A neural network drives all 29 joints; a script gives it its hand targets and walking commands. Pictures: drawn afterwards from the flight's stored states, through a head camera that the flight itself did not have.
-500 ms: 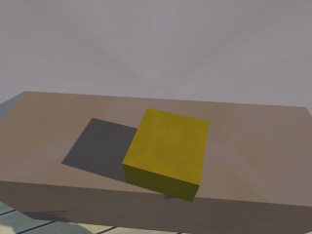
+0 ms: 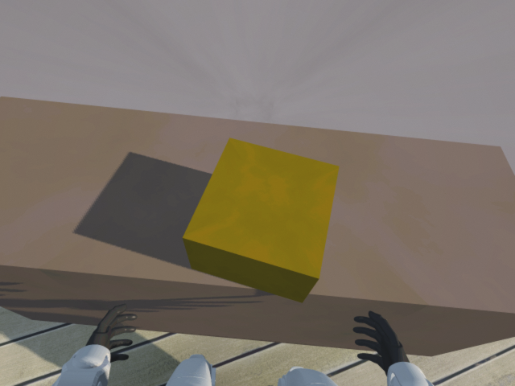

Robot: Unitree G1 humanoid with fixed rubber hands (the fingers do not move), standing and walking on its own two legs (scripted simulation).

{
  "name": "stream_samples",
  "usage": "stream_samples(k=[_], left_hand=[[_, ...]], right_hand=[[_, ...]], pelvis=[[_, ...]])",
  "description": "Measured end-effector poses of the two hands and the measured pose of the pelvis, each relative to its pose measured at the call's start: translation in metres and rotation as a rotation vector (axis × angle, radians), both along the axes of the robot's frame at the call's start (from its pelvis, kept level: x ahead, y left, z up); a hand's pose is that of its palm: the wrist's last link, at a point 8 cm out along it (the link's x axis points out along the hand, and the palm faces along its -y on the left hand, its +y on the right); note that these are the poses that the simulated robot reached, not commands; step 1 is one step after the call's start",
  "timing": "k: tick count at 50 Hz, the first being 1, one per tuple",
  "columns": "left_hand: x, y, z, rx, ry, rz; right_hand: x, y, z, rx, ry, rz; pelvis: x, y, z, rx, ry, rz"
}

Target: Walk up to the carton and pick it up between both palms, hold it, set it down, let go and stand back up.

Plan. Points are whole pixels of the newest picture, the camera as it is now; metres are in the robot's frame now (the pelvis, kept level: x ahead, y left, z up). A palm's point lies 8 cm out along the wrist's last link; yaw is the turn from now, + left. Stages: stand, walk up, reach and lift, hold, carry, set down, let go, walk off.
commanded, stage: reach and lift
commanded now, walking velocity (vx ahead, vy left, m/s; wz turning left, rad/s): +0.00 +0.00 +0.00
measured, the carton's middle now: (264, 217) +0.43 +0.00 -0.09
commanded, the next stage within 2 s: none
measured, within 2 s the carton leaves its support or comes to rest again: neither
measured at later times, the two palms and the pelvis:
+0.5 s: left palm (76, 328) +0.21 +0.28 -0.06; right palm (378, 353) +0.18 -0.17 -0.06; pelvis +0.04 +0.03 +0.03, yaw -2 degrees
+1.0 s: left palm (69, 335) +0.19 +0.28 -0.05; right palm (374, 354) +0.18 -0.16 -0.04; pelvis +0.04 +0.05 +0.03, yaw -3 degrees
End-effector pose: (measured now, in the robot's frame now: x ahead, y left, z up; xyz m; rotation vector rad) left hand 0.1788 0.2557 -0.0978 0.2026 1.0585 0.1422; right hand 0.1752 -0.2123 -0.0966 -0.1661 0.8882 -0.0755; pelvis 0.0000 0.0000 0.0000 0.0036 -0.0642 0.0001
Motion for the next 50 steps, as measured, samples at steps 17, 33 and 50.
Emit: stream_samples(k=[17, 33, 50], left_hand=[[0.009, 0.016, 0.019, -0.037, -0.085, 0.012], [0.040, 0.029, 0.047, -0.124, -0.325, -0.093], [0.016, 0.027, 0.052, -0.169, -0.448, -0.141]], right_hand=[[-0.007, 0.011, 0.031, -0.037, -0.092, -0.096], [0.015, 0.045, 0.047, 0.006, -0.274, -0.173], [0.004, 0.052, 0.057, 0.041, -0.365, -0.242]], pelvis=[[0.035, 0.007, 0.022, 0.005, 0.005, -0.034], [0.050, 0.044, 0.028, -0.021, -0.005, -0.058], [0.039, 0.050, 0.027, -0.025, -0.040, -0.051]])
